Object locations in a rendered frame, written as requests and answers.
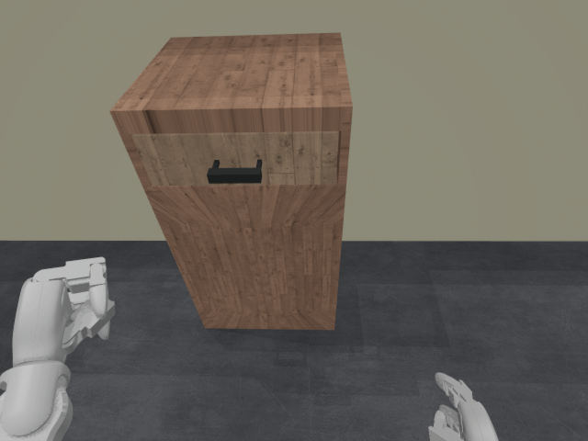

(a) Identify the drawer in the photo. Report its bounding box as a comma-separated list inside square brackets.
[131, 131, 339, 186]

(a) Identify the left robot forearm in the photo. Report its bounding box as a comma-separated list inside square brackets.
[0, 360, 73, 441]

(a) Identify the handle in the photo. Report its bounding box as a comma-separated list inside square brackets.
[207, 159, 262, 184]

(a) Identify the right robot hand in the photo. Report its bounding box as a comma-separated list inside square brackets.
[428, 372, 499, 441]

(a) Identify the cabinet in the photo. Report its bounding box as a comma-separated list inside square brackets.
[109, 33, 353, 330]

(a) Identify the left robot hand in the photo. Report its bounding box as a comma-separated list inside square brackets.
[12, 257, 115, 367]

